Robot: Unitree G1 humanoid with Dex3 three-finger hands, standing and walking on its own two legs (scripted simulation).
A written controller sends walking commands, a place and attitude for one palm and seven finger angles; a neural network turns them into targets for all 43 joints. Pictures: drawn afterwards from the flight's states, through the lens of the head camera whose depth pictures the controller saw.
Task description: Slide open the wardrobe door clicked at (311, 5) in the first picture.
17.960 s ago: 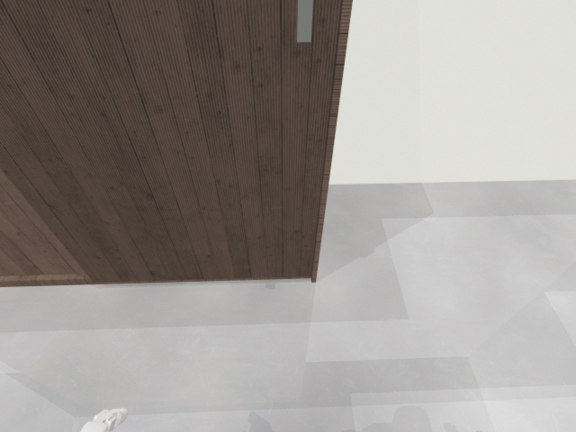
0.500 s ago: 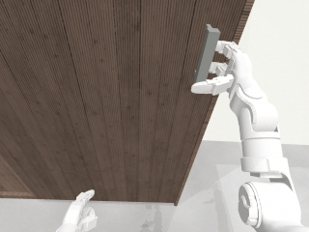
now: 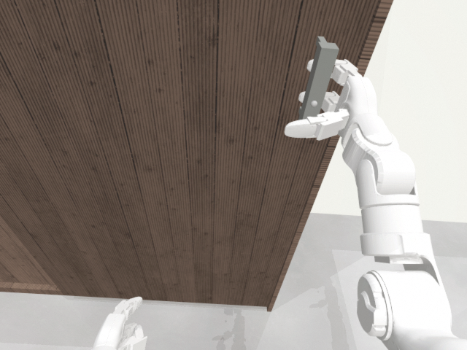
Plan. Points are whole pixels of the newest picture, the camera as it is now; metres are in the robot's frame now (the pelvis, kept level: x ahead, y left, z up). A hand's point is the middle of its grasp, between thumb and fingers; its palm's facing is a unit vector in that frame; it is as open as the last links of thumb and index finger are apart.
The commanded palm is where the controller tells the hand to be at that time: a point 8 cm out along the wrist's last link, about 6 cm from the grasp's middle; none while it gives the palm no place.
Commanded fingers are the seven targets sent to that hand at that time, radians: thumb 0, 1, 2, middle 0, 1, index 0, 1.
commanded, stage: grip the handle and tug to test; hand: right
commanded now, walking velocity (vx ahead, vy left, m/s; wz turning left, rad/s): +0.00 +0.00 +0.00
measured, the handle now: (313, 85) +0.47 -0.10 +0.27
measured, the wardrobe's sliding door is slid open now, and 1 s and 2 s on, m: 0.00 0.00 0.00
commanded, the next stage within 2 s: tug the door sideways, standing still in 1.46 s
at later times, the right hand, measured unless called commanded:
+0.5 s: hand (313, 103) +0.41 -0.09 +0.27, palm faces -0.01 +1.00 +0.00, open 9.7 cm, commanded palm +0.38 -0.14 +0.27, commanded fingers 0.00 -0.62 -0.78 0.42 1.36 0.42 1.36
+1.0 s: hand (310, 103) +0.41 -0.08 +0.27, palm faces -0.01 +1.00 -0.01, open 7.0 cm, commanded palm +0.38 -0.13 +0.27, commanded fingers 0.00 -0.90 -0.90 0.45 1.40 0.45 1.40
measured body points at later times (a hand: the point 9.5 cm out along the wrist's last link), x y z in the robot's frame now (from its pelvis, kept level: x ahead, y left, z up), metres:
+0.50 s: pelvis +0.00 +0.01 +0.00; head -0.03 +0.03 +0.45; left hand +0.18 +0.23 -0.09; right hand +0.40 -0.14 +0.27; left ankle -0.02 +0.11 -0.75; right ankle -0.01 -0.12 -0.75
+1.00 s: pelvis +0.02 +0.01 +0.00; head -0.01 +0.03 +0.45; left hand +0.21 +0.22 -0.09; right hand +0.40 -0.14 +0.27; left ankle -0.02 +0.11 -0.75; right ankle -0.01 -0.12 -0.75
